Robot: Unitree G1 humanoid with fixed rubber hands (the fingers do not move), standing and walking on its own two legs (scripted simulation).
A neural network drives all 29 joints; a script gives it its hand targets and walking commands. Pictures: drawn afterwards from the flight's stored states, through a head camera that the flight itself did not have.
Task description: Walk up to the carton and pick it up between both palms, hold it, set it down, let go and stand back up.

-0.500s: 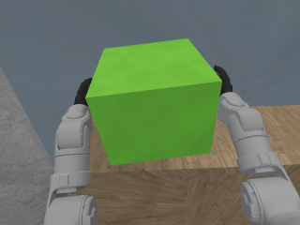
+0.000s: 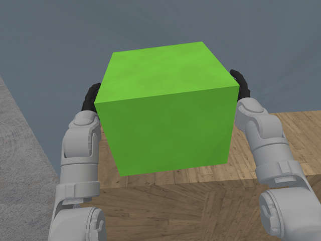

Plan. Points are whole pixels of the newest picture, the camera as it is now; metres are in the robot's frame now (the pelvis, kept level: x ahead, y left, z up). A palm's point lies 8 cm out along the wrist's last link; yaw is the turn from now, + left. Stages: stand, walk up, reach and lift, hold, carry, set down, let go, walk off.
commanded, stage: hold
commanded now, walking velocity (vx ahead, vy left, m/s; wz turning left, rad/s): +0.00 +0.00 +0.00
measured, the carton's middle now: (164, 102) +0.42 +0.00 +0.19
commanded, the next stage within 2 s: none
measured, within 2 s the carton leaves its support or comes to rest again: neither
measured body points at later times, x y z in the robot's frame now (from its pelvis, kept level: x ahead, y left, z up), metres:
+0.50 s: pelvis +0.00 +0.00 +0.00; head -0.07 +0.01 +0.44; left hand +0.36 +0.18 +0.21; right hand +0.38 -0.17 +0.23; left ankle +0.03 +0.11 -0.75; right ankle +0.01 -0.12 -0.75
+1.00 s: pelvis +0.00 +0.00 +0.00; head -0.07 +0.01 +0.44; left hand +0.37 +0.18 +0.21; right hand +0.38 -0.18 +0.22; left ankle +0.03 +0.11 -0.75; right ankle +0.01 -0.12 -0.75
